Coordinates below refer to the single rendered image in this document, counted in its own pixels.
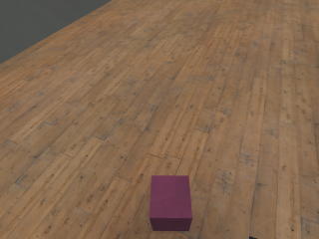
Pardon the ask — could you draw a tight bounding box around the carton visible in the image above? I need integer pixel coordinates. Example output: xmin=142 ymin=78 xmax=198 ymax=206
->
xmin=150 ymin=175 xmax=192 ymax=231

